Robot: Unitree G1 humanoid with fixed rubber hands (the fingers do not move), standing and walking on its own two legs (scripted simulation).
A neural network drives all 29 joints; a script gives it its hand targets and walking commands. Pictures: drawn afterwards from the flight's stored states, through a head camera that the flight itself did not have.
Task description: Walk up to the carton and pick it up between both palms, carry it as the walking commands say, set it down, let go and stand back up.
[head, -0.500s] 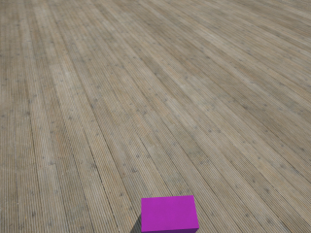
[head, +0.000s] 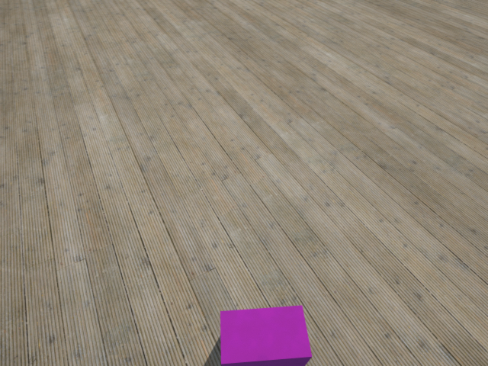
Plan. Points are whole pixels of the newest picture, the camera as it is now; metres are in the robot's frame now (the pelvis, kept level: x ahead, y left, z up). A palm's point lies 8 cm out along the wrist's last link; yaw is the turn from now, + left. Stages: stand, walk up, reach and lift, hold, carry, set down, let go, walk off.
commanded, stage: reach and lift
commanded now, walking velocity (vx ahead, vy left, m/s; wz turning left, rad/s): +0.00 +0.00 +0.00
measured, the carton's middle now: (262, 341) +0.32 -0.05 -0.66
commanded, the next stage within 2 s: none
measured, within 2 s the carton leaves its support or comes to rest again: neither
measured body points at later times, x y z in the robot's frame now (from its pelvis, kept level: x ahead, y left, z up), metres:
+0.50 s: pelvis -0.10 -0.02 -0.06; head +0.07 -0.03 +0.35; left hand +0.10 +0.19 -0.19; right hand +0.11 -0.24 -0.20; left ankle -0.06 +0.10 -0.74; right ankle -0.05 -0.13 -0.74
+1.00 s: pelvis -0.19 -0.02 -0.13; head +0.04 -0.03 +0.26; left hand +0.27 +0.18 -0.20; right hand +0.28 -0.26 -0.21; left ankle -0.06 +0.10 -0.74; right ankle -0.05 -0.13 -0.74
